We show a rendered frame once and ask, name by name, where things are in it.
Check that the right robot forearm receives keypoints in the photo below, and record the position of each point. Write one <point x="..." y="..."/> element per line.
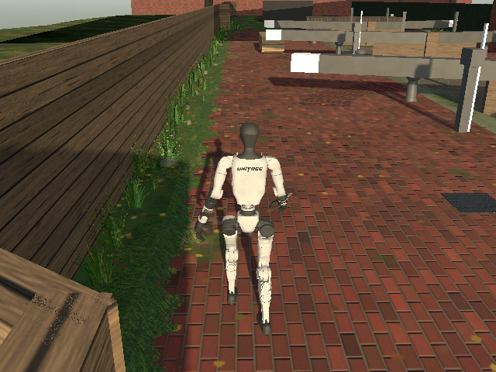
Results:
<point x="283" y="199"/>

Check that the robot right hand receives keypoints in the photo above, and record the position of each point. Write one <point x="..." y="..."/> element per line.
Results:
<point x="276" y="203"/>

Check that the robot left hand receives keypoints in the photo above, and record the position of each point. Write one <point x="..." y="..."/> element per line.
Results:
<point x="199" y="230"/>

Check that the robot head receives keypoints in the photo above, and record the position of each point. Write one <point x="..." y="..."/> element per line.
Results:
<point x="249" y="133"/>

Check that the right robot shin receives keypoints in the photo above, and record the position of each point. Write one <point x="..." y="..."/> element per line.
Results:
<point x="264" y="289"/>

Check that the right robot upper arm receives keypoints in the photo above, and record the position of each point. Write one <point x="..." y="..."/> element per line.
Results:
<point x="276" y="174"/>

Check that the left robot upper arm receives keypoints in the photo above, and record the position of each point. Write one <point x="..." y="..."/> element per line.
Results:
<point x="220" y="176"/>

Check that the left robot forearm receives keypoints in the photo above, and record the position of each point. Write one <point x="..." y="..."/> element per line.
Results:
<point x="207" y="208"/>

